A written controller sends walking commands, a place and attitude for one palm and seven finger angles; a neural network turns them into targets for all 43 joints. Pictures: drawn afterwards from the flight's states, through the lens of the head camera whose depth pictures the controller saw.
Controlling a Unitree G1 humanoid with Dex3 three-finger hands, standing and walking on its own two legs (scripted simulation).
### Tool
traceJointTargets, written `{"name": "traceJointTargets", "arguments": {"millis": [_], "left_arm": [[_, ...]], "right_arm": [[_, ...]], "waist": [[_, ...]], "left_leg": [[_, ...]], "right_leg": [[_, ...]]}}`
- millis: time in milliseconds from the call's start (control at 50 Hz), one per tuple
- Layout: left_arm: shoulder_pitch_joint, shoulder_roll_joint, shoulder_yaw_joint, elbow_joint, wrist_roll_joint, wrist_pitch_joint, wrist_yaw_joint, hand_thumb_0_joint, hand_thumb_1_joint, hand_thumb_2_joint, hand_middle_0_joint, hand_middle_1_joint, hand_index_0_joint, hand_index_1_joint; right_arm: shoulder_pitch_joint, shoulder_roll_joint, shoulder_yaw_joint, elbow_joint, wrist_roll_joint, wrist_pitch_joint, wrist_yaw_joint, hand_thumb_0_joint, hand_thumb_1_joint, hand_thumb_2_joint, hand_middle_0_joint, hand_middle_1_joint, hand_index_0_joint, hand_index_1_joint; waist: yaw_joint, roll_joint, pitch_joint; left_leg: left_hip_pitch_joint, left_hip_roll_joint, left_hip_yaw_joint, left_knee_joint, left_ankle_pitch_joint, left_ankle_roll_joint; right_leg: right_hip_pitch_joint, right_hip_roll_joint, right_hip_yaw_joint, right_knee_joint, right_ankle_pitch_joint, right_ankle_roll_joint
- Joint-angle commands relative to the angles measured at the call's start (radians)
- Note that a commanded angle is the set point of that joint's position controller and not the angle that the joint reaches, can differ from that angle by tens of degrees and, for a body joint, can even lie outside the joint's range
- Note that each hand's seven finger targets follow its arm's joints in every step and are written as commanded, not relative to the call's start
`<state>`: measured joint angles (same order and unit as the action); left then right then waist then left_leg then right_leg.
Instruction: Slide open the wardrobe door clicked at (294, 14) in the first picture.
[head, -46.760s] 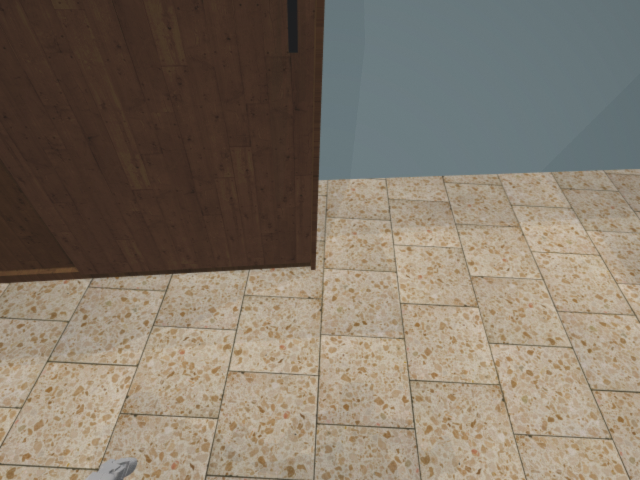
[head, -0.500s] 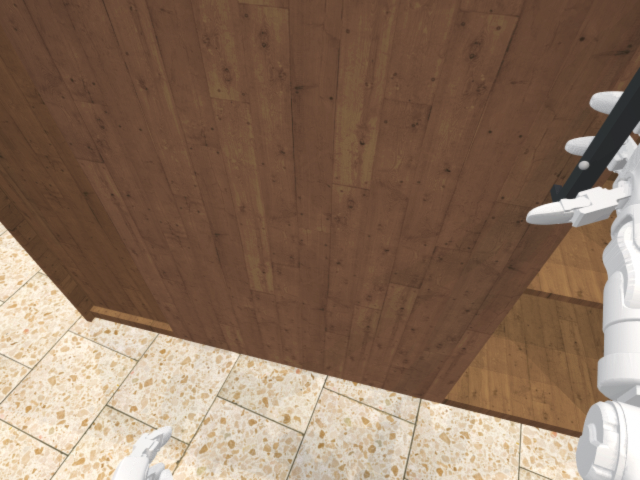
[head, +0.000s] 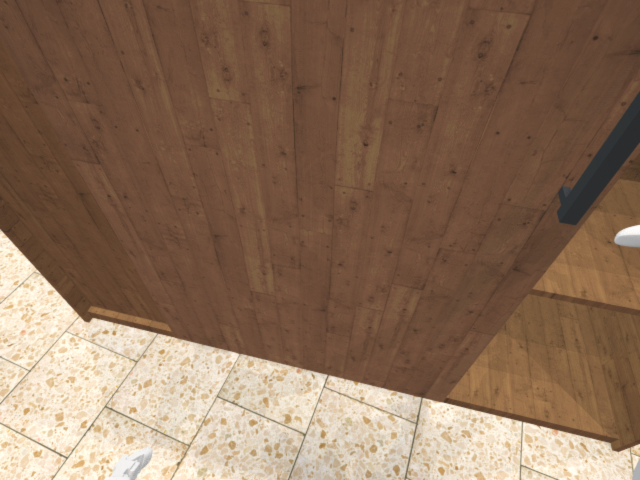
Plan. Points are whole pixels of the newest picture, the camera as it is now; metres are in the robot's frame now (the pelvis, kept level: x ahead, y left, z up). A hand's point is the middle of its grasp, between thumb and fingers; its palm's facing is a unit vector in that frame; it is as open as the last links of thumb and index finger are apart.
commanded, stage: slip the hand off the handle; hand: right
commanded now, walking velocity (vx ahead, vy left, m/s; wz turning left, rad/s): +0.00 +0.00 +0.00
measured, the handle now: (636, 104) +0.45 -0.29 +0.27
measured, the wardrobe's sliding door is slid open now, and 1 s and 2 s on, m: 0.50 0.50 0.50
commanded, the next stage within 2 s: draw the hand back to the body in 0.64 s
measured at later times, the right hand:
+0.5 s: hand out of the picture +0.30 -0.32 +0.22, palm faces +0.39 +0.91 -0.16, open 14.7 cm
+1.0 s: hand out of the picture +0.24 -0.28 +0.21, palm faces +0.19 +0.98 -0.05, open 14.7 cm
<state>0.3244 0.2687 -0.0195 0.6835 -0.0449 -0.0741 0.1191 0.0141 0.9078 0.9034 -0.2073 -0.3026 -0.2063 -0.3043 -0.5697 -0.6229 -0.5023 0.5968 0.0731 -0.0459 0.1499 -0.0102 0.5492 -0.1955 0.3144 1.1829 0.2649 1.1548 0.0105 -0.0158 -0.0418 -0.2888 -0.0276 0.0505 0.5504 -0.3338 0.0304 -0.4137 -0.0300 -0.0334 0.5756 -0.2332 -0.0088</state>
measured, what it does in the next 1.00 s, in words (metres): stands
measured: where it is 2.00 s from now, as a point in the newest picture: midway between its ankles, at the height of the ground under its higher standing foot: outside the picture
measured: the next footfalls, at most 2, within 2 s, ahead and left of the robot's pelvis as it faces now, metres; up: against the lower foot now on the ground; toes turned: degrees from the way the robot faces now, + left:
none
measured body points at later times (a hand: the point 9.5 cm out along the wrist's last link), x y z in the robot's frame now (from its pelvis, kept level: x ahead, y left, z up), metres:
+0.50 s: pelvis -0.01 -0.01 +0.00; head -0.02 +0.00 +0.45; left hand +0.18 +0.21 -0.08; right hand +0.27 -0.37 +0.23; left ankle -0.03 +0.10 -0.73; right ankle +0.04 -0.12 -0.73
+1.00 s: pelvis -0.02 +0.00 +0.01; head -0.07 +0.02 +0.45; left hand +0.19 +0.21 -0.06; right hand +0.22 -0.33 +0.22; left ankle -0.03 +0.10 -0.73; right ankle +0.04 -0.12 -0.73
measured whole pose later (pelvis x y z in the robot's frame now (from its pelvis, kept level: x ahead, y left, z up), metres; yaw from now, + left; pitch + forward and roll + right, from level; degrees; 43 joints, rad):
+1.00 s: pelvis -0.02 +0.00 +0.01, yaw -2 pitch -4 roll +1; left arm 0.19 0.25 -0.09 0.65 -0.09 -0.18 0.15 0.02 0.91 0.90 -0.21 -0.30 -0.21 -0.30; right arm -0.09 -0.46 -0.45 -0.02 0.35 0.36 0.30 -0.01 0.55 -0.20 0.25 1.15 0.25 1.15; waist -0.06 -0.06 -0.06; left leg -0.10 -0.01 0.07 0.47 -0.29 0.03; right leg -0.23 -0.01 -0.01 0.49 -0.18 -0.01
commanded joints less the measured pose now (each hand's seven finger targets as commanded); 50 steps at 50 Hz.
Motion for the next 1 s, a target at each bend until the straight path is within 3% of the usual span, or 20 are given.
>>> {"name": "traceJointTargets", "arguments": {"millis": [0,20,100,160,220,260,300,340,400,440,480,560,620,660,680,740,760,780,880,980], "left_arm": [[-0.042,0.142,0.052,-0.137,-0.011,-0.054,0.014,0.0,0.9,0.9,-0.2,-0.3,-0.2,-0.3],[-0.038,0.145,0.054,-0.136,-0.013,-0.056,0.016,0.0,0.9,0.9,-0.2,-0.3,-0.2,-0.3],[-0.07,0.148,0.052,-0.154,-0.016,-0.063,0.014,0.0,0.9,0.9,-0.2,-0.3,-0.2,-0.3],[-0.102,0.13,0.043,-0.178,-0.013,-0.074,0.006,0.0,0.9,0.9,-0.2,-0.3,-0.2,-0.3],[-0.125,0.122,0.038,-0.195,-0.004,-0.087,0.002,0.0,0.9,0.9,-0.2,-0.3,-0.2,-0.3],[-0.14,0.114,0.035,-0.196,-0.001,-0.093,-0.003,0.0,0.9,0.9,-0.2,-0.3,-0.2,-0.3],[-0.158,0.112,0.032,-0.196,-0.005,-0.097,0.0,0.0,0.9,0.9,-0.2,-0.3,-0.2,-0.3],[-0.17,0.115,0.029,-0.188,-0.011,-0.096,0.008,0.0,0.9,0.9,-0.2,-0.3,-0.2,-0.3],[-0.199,0.106,0.019,-0.2,-0.015,-0.103,0.014,0.0,0.9,0.9,-0.2,-0.3,-0.2,-0.3],[-0.208,0.103,0.018,-0.199,-0.013,-0.109,0.016,0.0,0.9,0.9,-0.2,-0.3,-0.2,-0.3],[-0.223,0.093,0.011,-0.206,-0.01,-0.116,0.014,0.0,0.9,0.9,-0.2,-0.3,-0.2,-0.3],[-0.24,0.088,0.004,-0.197,-0.004,-0.127,0.016,0.0,0.9,0.9,-0.2,-0.3,-0.2,-0.3],[-0.25,0.088,-0.001,-0.185,-0.002,-0.124,0.019,0.0,0.9,0.9,-0.2,-0.3,-0.2,-0.3],[-0.264,0.08,-0.005,-0.184,-0.003,-0.121,0.023,0.0,0.9,0.9,-0.2,-0.3,-0.2,-0.3],[-0.27,0.076,-0.01,-0.183,-0.005,-0.121,0.024,0.0,0.9,0.9,-0.2,-0.3,-0.2,-0.3],[-0.267,0.08,-0.011,-0.172,-0.004,-0.126,0.031,0.0,0.9,0.9,-0.2,-0.3,-0.2,-0.3],[-0.298,0.101,-0.018,-0.171,-0.03,-0.138,0.043,0.0,0.9,0.9,-0.2,-0.3,-0.2,-0.3],[-0.31,0.094,-0.023,-0.182,-0.039,-0.148,0.053,0.0,0.9,0.9,-0.2,-0.3,-0.2,-0.3],[-0.332,0.089,-0.034,-0.22,-0.051,-0.175,0.046,0.0,0.9,0.9,-0.2,-0.3,-0.2,-0.3],[-0.331,0.084,-0.024,-0.231,-0.043,-0.179,0.013,0.0,0.9,0.9,-0.2,-0.3,-0.2,-0.3]], "right_arm": [[-0.34,-0.236,0.019,-0.269,0.059,-0.091,0.064,0.0,0.55,-0.2,0.25,1.15,0.25,1.15],[-0.316,-0.22,0.023,-0.269,0.078,-0.087,0.072,0.0,0.55,-0.2,0.25,1.15,0.25,1.15],[-0.194,-0.282,-0.082,-0.329,0.114,-0.05,0.068,0.0,0.55,-0.2,0.25,1.15,0.25,1.15],[-0.183,-0.259,-0.08,-0.466,0.11,-0.044,0.027,0.0,0.55,-0.2,0.25,1.15,0.25,1.15],[-0.13,-0.254,-0.093,-0.591,0.095,-0.051,-0.022,0.0,0.55,-0.2,0.25,1.15,0.25,1.15],[-0.081,-0.222,-0.091,-0.641,0.093,-0.044,-0.038,0.0,0.55,-0.2,0.25,1.15,0.25,1.15],[-0.035,-0.176,-0.065,-0.643,0.104,-0.019,-0.036,0.0,0.55,-0.2,0.25,1.15,0.25,1.15],[-0.023,-0.175,-0.068,-0.628,0.114,0.014,-0.028,0.0,0.55,-0.2,0.25,1.15,0.25,1.15],[0.004,-0.098,0.005,-0.671,0.117,0.062,-0.016,0.0,0.55,-0.2,0.25,1.15,0.25,1.15],[0.0,-0.108,-0.004,-0.735,0.118,0.069,-0.022,0.0,0.55,-0.2,0.25,1.15,0.25,1.15],[0.024,-0.055,0.038,-0.797,0.12,0.069,-0.026,0.0,0.55,-0.2,0.25,1.15,0.25,1.15],[0.077,-0.04,0.029,-0.844,0.129,0.059,-0.041,0.0,0.55,-0.2,0.25,1.15,0.25,1.15],[0.13,-0.084,-0.026,-0.836,0.133,0.069,-0.056,0.0,0.55,-0.2,0.25,1.15,0.25,1.15],[0.112,-0.099,-0.041,-0.84,0.129,0.081,-0.061,0.0,0.55,-0.2,0.25,1.15,0.25,1.15],[0.086,-0.069,-0.007,-0.835,0.128,0.086,-0.061,0.0,0.55,-0.2,0.25,1.15,0.25,1.15],[0.043,-0.071,0.011,-0.811,0.119,0.091,-0.06,0.0,0.55,-0.2,0.25,1.15,0.25,1.15],[0.067,-0.012,0.028,-0.691,0.259,0.185,0.03,0.0,0.55,-0.2,0.25,1.15,0.25,1.15],[0.031,-0.045,0.02,-0.755,0.277,0.225,0.077,0.0,0.55,-0.2,0.25,1.15,0.25,1.15],[0.136,-0.13,-0.038,-0.817,0.296,0.353,0.179,0.0,0.55,-0.2,0.25,1.15,0.25,1.15],[0.274,-0.103,-0.113,-0.878,0.325,0.317,0.122,0.0,0.55,-0.2,0.25,1.15,0.25,1.15]], "waist": [[0.013,-0.098,-0.291],[0.016,-0.063,-0.276],[-0.033,-0.037,-0.276],[-0.048,-0.093,-0.279],[-0.059,-0.101,-0.283],[-0.059,-0.095,-0.289],[-0.054,-0.082,-0.246],[-0.048,-0.065,-0.199],[-0.046,-0.081,-0.174],[-0.048,-0.097,-0.193],[-0.049,-0.101,-0.196],[-0.058,-0.048,-0.189],[-0.076,-0.05,-0.162],[-0.073,-0.068,-0.156],[-0.063,-0.069,-0.134],[-0.05,-0.085,-0.108],[-0.05,-0.085,-0.153],[-0.062,-0.089,-0.166],[-0.094,-0.089,-0.188],[-0.099,-0.001,-0.12]], "left_leg": [[-0.053,0.0,-0.039,-0.084,0.297,-0.017],[-0.047,0.001,-0.035,-0.09,0.296,-0.018],[-0.013,0.004,-0.034,-0.082,0.293,-0.02],[-0.015,0.002,-0.025,-0.07,0.277,-0.012],[-0.006,-0.002,-0.019,-0.066,0.261,-0.007],[-0.001,-0.004,-0.014,-0.06,0.278,-0.008],[-0.026,-0.005,-0.01,-0.073,0.232,-0.011],[-0.028,-0.001,-0.013,-0.092,0.214,-0.014],[-0.051,-0.001,-0.004,-0.105,0.156,-0.011],[-0.036,0.001,-0.006,-0.109,0.176,-0.008],[-0.037,0.0,-0.002,-0.109,0.178,-0.005],[-0.019,0.0,0.0,-0.12,0.162,-0.009],[0.005,0.001,-0.004,-0.138,0.146,-0.006],[0.008,0.005,-0.007,-0.145,0.129,-0.008],[-0.004,0.006,-0.007,-0.152,0.113,-0.009],[-0.016,0.007,-0.01,-0.164,0.092,-0.008],[0.05,0.015,-0.017,-0.184,0.107,-0.004],[0.066,0.017,-0.016,-0.19,0.126,-0.007],[0.098,0.029,-0.025,-0.18,0.24,-0.013],[0.062,0.016,-0.017,-0.19,0.198,-0.019]], "right_leg": [[0.291,0.023,0.032,-0.023,0.228,-0.047],[0.281,0.022,0.03,-0.021,0.223,-0.05],[0.247,0.025,0.034,-0.04,0.206,-0.046],[0.265,0.024,0.039,-0.045,0.221,-0.042],[0.285,0.021,0.042,-0.049,0.231,-0.041],[0.301,0.017,0.045,-0.054,0.252,-0.038],[0.294,0.015,0.048,-0.068,0.202,-0.034],[0.271,0.015,0.042,-0.077,0.165,-0.033],[0.294,0.014,0.062,-0.104,0.113,-0.028],[0.315,0.014,0.062,-0.1,0.136,-0.029],[0.341,0.016,0.073,-0.105,0.143,-0.027],[0.335,0.018,0.074,-0.117,0.118,-0.027],[0.316,0.021,0.069,-0.127,0.1,-0.025],[0.309,0.023,0.064,-0.138,0.086,-0.021],[0.309,0.026,0.062,-0.141,0.067,-0.021],[0.305,0.025,0.067,-0.144,0.039,-0.022],[0.321,0.029,0.08,-0.16,0.019,-0.021],[0.34,0.03,0.081,-0.158,0.038,-0.026],[0.352,0.038,0.077,-0.144,0.134,-0.033],[0.328,0.033,0.074,-0.145,0.117,-0.025]]}}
